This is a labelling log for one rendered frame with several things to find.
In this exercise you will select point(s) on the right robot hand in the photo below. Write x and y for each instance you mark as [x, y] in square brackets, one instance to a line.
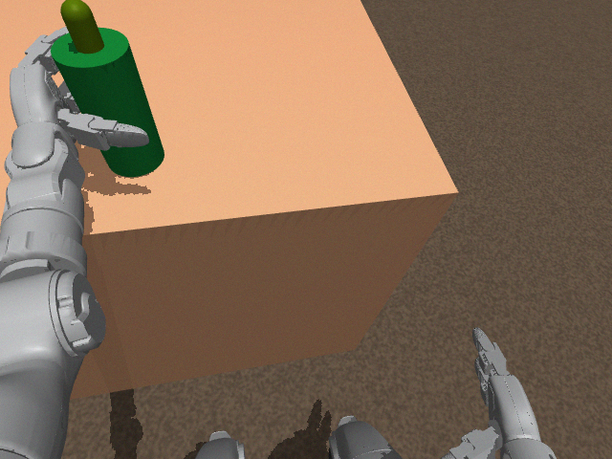
[510, 413]

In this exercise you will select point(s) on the bottle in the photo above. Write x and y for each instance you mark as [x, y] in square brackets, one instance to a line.
[100, 71]

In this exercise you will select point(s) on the right robot arm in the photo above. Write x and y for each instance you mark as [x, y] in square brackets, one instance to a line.
[526, 449]

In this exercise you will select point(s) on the left robot arm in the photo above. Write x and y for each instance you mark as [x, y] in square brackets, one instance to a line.
[49, 315]

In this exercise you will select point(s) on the left robot hand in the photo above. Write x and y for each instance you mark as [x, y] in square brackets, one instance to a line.
[35, 97]

